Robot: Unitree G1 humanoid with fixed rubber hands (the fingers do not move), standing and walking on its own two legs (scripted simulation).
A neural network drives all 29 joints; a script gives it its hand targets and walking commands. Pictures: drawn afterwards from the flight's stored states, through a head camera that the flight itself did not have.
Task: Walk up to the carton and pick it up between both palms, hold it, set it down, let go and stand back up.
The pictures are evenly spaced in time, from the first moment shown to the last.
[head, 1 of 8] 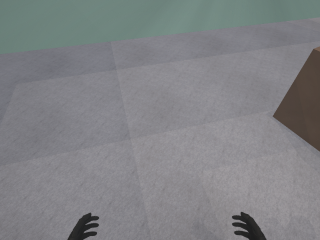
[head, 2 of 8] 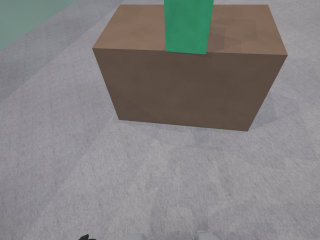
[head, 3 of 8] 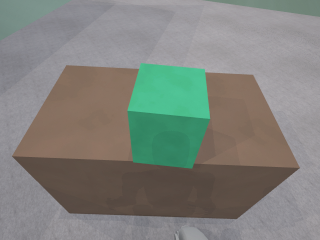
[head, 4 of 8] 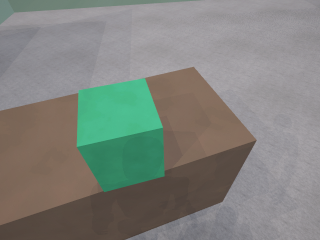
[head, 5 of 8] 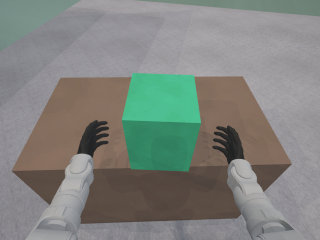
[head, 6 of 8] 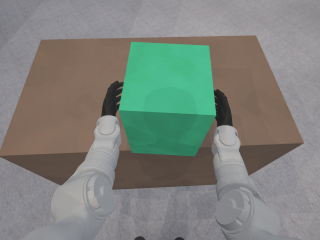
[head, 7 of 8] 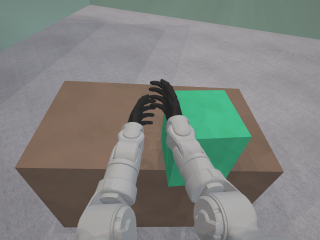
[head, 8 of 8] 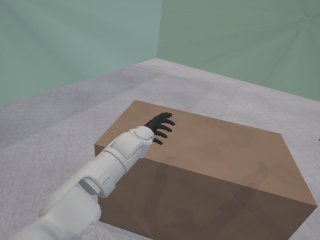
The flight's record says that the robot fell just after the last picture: yes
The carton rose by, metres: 0.01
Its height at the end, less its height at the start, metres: -0.66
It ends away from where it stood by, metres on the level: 2.04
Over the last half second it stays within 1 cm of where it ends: no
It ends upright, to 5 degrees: no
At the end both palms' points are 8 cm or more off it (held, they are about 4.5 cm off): yes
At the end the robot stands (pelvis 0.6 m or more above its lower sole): yes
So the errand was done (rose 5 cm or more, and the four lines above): no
